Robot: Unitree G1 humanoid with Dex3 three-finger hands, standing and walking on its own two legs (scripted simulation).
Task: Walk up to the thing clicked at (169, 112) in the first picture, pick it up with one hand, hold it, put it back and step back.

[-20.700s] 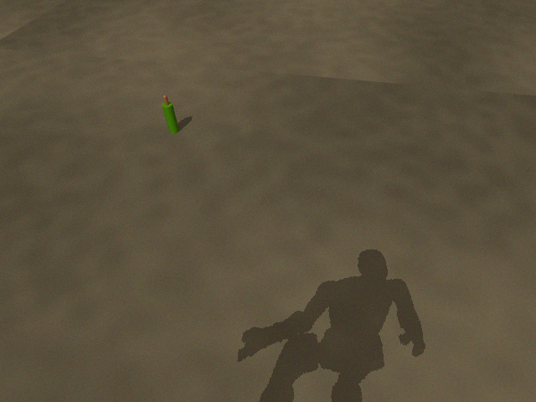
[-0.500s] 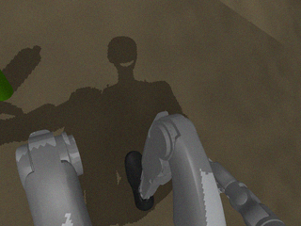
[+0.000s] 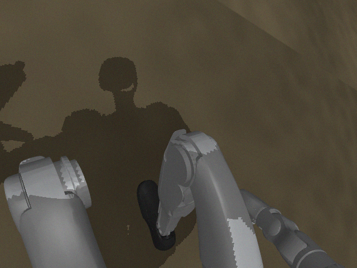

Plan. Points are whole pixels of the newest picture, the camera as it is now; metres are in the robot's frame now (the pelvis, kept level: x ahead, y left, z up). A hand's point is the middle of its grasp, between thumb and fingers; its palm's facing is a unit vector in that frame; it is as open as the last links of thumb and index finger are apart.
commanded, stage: close in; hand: left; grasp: from the side
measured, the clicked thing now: out of the picture +0.47 +0.31 -0.16
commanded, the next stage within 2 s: close in 0.10 s
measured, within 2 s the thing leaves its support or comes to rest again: leaves its support in 1.92 s
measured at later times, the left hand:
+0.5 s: hand out of the picture +0.42 +0.30 -0.16, palm faces +0.30 -0.95 +0.02, open 16.6 cm
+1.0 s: hand out of the picture +0.44 +0.29 -0.16, palm faces +0.31 -0.95 +0.00, open 12.4 cm
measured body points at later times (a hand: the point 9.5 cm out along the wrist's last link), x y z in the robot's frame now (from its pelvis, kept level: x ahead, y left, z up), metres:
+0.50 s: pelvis +0.00 +0.00 +0.00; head +0.23 +0.18 +0.34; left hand +0.40 +0.35 -0.16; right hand +0.17 -0.25 -0.04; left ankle +0.09 +0.12 -0.25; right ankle +0.14 -0.11 -0.25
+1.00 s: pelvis +0.01 +0.00 +0.00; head +0.24 +0.17 +0.34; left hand +0.42 +0.34 -0.16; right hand +0.18 -0.25 -0.05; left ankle +0.09 +0.12 -0.25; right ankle +0.14 -0.11 -0.25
